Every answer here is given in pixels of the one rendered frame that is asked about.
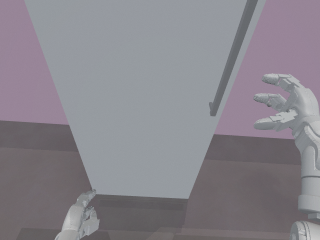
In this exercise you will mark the right robot upper arm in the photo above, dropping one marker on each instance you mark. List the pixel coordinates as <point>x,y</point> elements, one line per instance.
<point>304,230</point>

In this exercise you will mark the robot left hand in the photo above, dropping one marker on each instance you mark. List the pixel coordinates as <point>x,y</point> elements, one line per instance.
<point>78,213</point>

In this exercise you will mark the fridge door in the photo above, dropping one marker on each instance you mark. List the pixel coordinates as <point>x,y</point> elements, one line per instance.
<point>135,79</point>

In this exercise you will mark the right robot forearm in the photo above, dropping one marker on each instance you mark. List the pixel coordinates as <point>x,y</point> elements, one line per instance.
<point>307,139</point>

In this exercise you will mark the handle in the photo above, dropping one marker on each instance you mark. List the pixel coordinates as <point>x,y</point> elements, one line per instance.
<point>236,46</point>

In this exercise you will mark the left robot forearm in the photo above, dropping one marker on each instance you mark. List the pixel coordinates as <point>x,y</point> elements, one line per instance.
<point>68,234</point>

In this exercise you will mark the robot right hand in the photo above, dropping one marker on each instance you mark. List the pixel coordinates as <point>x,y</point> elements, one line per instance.
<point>301,102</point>

